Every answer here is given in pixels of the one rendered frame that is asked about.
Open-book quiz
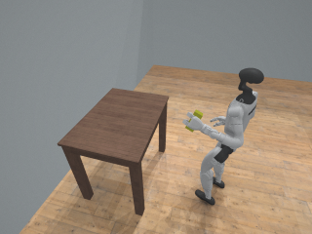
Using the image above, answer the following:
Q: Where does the robot left forearm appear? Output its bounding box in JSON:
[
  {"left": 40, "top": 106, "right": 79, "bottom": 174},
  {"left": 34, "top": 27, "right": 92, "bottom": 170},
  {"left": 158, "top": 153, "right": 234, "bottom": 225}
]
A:
[{"left": 200, "top": 124, "right": 242, "bottom": 148}]

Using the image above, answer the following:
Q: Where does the robot torso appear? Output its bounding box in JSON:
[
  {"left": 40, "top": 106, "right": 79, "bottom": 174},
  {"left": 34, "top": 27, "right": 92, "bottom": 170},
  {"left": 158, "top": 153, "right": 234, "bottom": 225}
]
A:
[{"left": 220, "top": 97, "right": 257, "bottom": 155}]

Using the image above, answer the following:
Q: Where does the robot right upper arm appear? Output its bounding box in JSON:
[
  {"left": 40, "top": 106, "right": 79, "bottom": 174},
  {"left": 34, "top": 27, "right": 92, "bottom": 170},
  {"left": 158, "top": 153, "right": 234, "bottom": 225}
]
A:
[{"left": 251, "top": 91, "right": 258, "bottom": 119}]

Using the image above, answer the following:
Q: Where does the robot left hand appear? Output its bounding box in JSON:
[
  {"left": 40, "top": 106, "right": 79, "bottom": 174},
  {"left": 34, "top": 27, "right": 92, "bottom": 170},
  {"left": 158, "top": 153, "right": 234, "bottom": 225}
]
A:
[{"left": 182, "top": 112, "right": 204, "bottom": 131}]

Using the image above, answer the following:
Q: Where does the sponge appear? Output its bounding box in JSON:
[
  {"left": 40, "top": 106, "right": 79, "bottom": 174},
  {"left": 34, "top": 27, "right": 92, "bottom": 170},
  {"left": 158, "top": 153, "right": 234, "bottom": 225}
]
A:
[{"left": 185, "top": 109, "right": 203, "bottom": 133}]

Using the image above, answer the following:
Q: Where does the robot right hand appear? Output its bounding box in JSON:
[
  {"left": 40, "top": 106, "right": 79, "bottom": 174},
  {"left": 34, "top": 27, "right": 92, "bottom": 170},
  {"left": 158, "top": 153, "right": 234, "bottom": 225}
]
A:
[{"left": 210, "top": 116, "right": 225, "bottom": 127}]

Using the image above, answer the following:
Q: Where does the humanoid robot head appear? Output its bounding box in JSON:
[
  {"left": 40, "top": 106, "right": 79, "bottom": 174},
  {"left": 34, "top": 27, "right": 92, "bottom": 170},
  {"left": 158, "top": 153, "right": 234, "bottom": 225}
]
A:
[{"left": 236, "top": 67, "right": 264, "bottom": 105}]

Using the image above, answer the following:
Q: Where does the robot left upper arm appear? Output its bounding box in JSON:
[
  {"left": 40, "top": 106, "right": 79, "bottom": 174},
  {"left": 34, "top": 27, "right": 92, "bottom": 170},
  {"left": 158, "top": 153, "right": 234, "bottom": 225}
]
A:
[{"left": 228, "top": 103, "right": 244, "bottom": 148}]

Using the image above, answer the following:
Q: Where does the table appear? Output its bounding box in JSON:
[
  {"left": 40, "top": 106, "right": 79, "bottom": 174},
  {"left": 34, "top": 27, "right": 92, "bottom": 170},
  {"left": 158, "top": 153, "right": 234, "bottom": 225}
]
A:
[{"left": 57, "top": 88, "right": 169, "bottom": 216}]

